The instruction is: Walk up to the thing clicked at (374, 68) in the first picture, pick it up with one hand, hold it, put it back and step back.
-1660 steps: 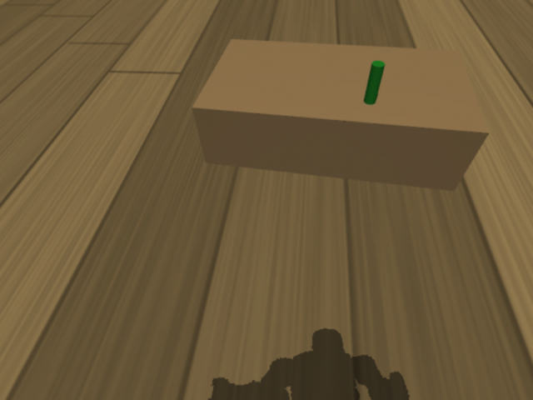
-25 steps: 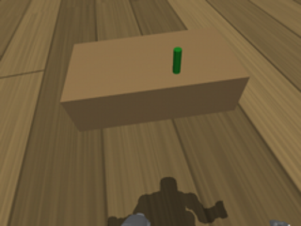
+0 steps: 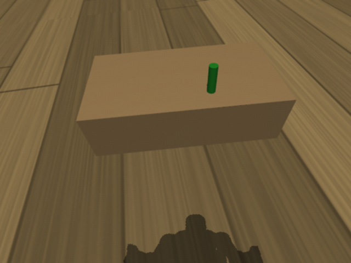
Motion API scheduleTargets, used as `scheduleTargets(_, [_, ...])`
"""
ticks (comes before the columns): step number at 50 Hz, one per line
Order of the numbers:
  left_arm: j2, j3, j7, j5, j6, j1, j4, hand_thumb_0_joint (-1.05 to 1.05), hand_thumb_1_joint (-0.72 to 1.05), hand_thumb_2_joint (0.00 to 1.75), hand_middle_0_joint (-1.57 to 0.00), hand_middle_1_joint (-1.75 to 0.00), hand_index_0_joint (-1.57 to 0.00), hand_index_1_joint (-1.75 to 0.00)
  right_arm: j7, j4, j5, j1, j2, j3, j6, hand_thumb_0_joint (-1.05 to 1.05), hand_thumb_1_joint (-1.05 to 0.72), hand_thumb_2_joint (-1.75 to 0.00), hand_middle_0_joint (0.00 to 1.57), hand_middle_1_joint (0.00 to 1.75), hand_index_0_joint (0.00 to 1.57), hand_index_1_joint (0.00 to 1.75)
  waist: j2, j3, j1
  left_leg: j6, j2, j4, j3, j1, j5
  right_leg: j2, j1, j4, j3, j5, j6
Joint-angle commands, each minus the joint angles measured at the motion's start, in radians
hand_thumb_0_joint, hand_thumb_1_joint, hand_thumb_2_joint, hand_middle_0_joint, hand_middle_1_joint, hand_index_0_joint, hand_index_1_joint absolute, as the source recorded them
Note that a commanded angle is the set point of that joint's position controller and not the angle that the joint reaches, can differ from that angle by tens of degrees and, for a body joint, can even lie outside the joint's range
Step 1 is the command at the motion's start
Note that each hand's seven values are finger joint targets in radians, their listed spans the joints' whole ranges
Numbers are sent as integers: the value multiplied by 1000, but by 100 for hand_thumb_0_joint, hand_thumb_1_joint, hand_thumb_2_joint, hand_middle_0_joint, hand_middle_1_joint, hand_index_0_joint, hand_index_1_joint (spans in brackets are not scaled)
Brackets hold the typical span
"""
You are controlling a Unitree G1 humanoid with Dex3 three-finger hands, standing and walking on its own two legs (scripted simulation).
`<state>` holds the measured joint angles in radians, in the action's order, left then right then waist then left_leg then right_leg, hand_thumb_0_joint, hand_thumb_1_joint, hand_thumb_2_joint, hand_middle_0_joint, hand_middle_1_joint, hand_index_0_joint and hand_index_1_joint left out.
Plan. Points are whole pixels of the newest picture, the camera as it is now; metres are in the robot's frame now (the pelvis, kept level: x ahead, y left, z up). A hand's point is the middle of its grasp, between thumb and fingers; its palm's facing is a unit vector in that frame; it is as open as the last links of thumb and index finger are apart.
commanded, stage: step back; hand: right
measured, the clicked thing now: (212, 78) +1.14 -0.18 -0.31
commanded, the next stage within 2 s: stand in 0.42 s
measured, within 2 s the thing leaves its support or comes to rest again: neither
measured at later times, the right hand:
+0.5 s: hand out of the picture +0.15 -0.23 -0.13, palm faces -0.02 +0.94 -0.34, open 7.4 cm
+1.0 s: hand out of the picture +0.07 -0.24 -0.14, palm faces -0.01 +0.94 -0.33, open 7.4 cm
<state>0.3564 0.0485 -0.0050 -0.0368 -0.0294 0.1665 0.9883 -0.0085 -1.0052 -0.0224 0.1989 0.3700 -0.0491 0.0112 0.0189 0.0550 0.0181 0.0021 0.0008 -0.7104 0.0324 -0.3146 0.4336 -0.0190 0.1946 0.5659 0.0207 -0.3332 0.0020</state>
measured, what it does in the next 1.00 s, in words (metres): stands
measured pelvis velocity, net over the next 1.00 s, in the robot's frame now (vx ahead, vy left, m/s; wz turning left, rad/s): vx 0.00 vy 0.01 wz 0.00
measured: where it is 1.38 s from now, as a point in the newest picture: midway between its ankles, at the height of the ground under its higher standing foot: outside the picture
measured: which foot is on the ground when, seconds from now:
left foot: down 0.00-1.00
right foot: down 0.00-1.00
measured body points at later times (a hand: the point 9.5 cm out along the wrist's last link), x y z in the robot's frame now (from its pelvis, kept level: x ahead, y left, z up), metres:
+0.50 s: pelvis +0.02 +0.01 +0.01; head +0.03 +0.02 +0.46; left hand +0.11 +0.32 -0.12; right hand +0.15 -0.28 -0.11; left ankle +0.03 +0.13 -0.73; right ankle -0.02 -0.13 -0.73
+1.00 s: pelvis +0.00 +0.01 +0.02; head +0.00 +0.01 +0.47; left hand +0.06 +0.31 -0.12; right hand +0.07 -0.29 -0.12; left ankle +0.03 +0.13 -0.73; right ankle -0.02 -0.13 -0.73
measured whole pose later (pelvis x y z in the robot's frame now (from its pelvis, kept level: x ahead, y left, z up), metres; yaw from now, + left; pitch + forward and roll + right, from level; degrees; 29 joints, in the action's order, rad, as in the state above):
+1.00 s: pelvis +0.00 +0.01 +0.02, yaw +0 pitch -3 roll +0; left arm 0.35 0.01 -0.01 -0.01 -0.01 0.12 1.16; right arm -0.01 -1.15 -0.01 0.11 0.34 -0.01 0.01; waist 0.00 0.06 0.00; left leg 0.00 0.00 -0.33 0.00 -0.16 0.13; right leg -0.03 0.07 0.31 0.01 -0.19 0.03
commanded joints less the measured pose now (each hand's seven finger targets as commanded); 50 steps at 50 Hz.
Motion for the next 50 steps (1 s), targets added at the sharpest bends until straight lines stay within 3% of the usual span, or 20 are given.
scheduleTargets(1, [256, 45, 10, 13, -16, -99, -75, 0, 90, 90, -20, -30, -20, -30, 12, 33, -1, 12, 155, -37, 41, 0, -90, -90, 20, 30, 20, 30, -154, -60, -32, -18, -11, 276, -28, 130, -271, -168, 10, -76, -119, 413, -95])
scheduleTargets(2, [230, 36, 10, 18, -13, -96, -80, 0, 90, 90, -20, -30, -20, -30, 18, 30, -8, 20, 174, -45, 44, 0, -90, -90, 20, 30, 20, 30, -108, -94, -32, -38, -58, 285, 28, 195, -431, -138, 23, -12, -83, 436, -64])
scheduleTargets(3, [199, 24, 9, 32, -8, -83, -80, 0, 90, 90, -20, -30, -20, -30, 22, 37, -10, -10, 212, -46, 49, 0, -90, -90, 20, 30, 20, 30, 8, -113, -12, -78, -165, 307, 176, 194, -475, -68, 57, 33, -43, 304, -26])
scheduleTargets(4, [208, 30, 10, 42, 0, -65, -57, 0, 90, 90, -20, -30, -20, -30, 17, 49, 2, -67, 247, -46, 45, 0, -90, -90, 20, 30, 20, 30, 55, -106, 15, -155, -232, 303, 239, 118, -427, -24, 17, 33, -26, 38, -17])
scheduleTargets(5, [206, 25, 14, 35, 0, -80, -48, 0, 90, 90, -20, -30, -20, -30, 15, 44, 0, -88, 244, -44, 42, 0, -90, -90, 20, 30, 20, 30, 53, -88, 13, -162, -249, 316, 251, 104, -434, -28, -7, -13, -35, -20, -27])
scheduleTargets(6, [203, 23, 15, 29, -4, -80, -40, 0, 90, 90, -20, -30, -20, -30, 16, 39, 0, -105, 232, -38, 40, 0, -90, -90, 20, 30, 20, 30, 53, -98, 21, -137, -229, 296, 212, 120, -504, -44, -29, -59, -45, 48, -35])
scheduleTargets(8, [228, 27, 17, 30, -16, -62, -18, 0, 90, 90, -20, -30, -20, -30, 19, 36, 5, -127, 206, -28, 36, 0, -90, -90, 20, 30, 20, 30, 56, -103, 24, -70, -144, 245, 107, 96, -574, -74, -100, -113, -69, 244, -42])
scheduleTargets(9, [239, 28, 17, 30, -17, -63, -8, 0, 90, 90, -20, -30, -20, -30, 21, 31, 7, -130, 195, -30, 34, 0, -90, -90, 20, 30, 20, 30, 41, -112, 13, -51, -109, 218, 63, 104, -570, -86, -113, -115, -74, 318, -48])
scheduleTargets(12, [244, 30, 22, 31, -14, -73, 1, 0, 90, 90, -20, -30, -20, -30, 21, 13, 10, -128, 189, -30, 28, 0, -90, -90, 20, 30, 20, 30, 19, -160, 5, -50, -103, 197, 42, 142, -607, -107, -141, -98, -71, 415, -53])
scheduleTargets(14, [239, 25, 24, 26, -12, -81, 4, 0, 90, 90, -20, -30, -20, -30, 20, 16, 9, -147, 186, -31, 24, 0, -90, -90, 20, 30, 20, 30, -5, -161, 6, -63, -106, 196, 39, 156, -584, -107, -126, -109, -66, 401, -50])
scheduleTargets(20, [226, 17, 21, 23, -4, -116, 26, 0, 90, 90, -20, -30, -20, -30, 17, 1, 5, -203, 178, -26, 19, 0, -90, -90, 20, 30, 20, 30, 2, -92, 7, -63, -122, 280, 72, 143, -454, -91, -77, -152, -56, 267, -38])
scheduleTargets(21, [187, -3, 19, 34, -4, -110, 50, 0, 90, 90, -20, -30, -20, -30, 15, -4, 17, -188, 180, -15, 22, 0, -90, -90, 20, 30, 20, 30, -1, -85, -15, -54, -133, 311, 91, 198, -547, -99, -59, -192, -82, 330, -23])
scheduleTargets(22, [188, -3, 19, 35, -6, -110, 49, 0, 90, 90, -20, -30, -20, -30, 15, -11, 17, -183, 188, -17, 24, 0, -90, -90, 20, 30, 20, 30, -2, -98, -15, -52, -138, 309, 87, 228, -591, -98, -69, -206, -79, 349, -16])
scheduleTargets(25, [204, -4, 20, 31, -10, -121, 62, 0, 90, 90, -20, -30, -20, -30, 13, -25, 19, -191, 186, -12, 26, 0, -90, -90, 20, 30, 20, 30, -4, -118, -19, -40, -137, 331, 79, 256, -601, -103, -106, -235, -76, 364, -12])
scheduleTargets(32, [203, -6, 14, 26, -10, -125, 91, 0, 90, 90, -20, -30, -20, -30, 11, -36, 19, -216, 178, -4, 25, 0, -90, -90, 20, 30, 20, 30, -10, -96, -16, -30, -128, 408, 73, 217, -439, -108, -131, -294, -76, 246, -4])
scheduleTargets(38, [204, -6, 12, 25, -10, -113, 103, 0, 90, 90, -20, -30, -20, -30, 9, -54, 17, -200, 175, 2, 30, 0, -90, -90, 20, 30, 20, 30, -12, -97, -10, -27, -132, 430, 75, 216, -430, -114, -133, -299, -76, 231, -8])
scheduleTargets(40, [196, -8, 10, 25, -8, -106, 110, 0, 90, 90, -20, -30, -20, -30, 8, -60, 17, -197, 188, 0, 28, 0, -90, -90, 20, 30, 20, 30, 10, -62, -16, -23, -122, 450, 80, 186, -296, -112, -106, -316, -81, 163, -6])
scheduleTargets(42, [201, -8, 8, 21, -6, -106, 109, 0, 90, 90, -20, -30, -20, -30, 8, -64, 16, -190, 188, 0, 24, 0, -90, -90, 20, 30, 20, 30, -5, -55, -16, -23, -124, 462, 89, 175, -248, -110, -86, -319, -80, 132, -10])
scheduleTargets(47, [206, -8, 7, 23, -9, -98, 109, 0, 90, 90, -20, -30, -20, -30, 7, -77, 14, -165, 186, 4, 26, 0, -90, -90, 20, 30, 20, 30, -15, -63, -19, -23, -127, 451, 88, 179, -284, -118, -90, -315, -89, 141, -14])
scheduleTargets(50, [204, -10, 6, 24, -7, -87, 110, 0, 90, 90, -20, -30, -20, -30, 6, -80, 14, -155, 192, 6, 24, 0, -90, -90, 20, 30, 20, 30, -6, -46, -20, -23, -125, 459, 93, 159, -234, -112, -81, -323, -89, 124, -15])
